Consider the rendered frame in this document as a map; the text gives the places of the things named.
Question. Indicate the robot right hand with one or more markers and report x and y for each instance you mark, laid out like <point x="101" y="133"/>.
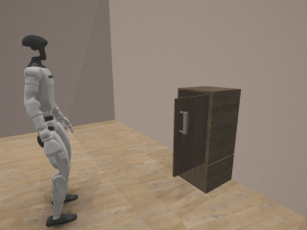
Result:
<point x="53" y="147"/>

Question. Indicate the robot right forearm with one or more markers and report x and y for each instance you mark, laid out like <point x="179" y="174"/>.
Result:
<point x="36" y="115"/>

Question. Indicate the cupboard door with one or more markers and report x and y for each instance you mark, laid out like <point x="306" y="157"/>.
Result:
<point x="189" y="149"/>

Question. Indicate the robot torso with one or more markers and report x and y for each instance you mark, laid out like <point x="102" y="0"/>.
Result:
<point x="46" y="96"/>

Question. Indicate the robot head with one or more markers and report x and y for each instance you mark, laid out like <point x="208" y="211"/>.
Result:
<point x="36" y="43"/>

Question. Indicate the robot left hand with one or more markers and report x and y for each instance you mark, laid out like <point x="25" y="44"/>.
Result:
<point x="64" y="121"/>

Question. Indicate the robot left forearm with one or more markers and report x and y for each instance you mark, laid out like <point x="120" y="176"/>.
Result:
<point x="57" y="113"/>

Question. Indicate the robot right upper arm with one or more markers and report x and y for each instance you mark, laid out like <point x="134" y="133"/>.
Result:
<point x="32" y="76"/>

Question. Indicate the handle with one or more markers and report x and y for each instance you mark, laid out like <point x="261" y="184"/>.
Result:
<point x="185" y="122"/>

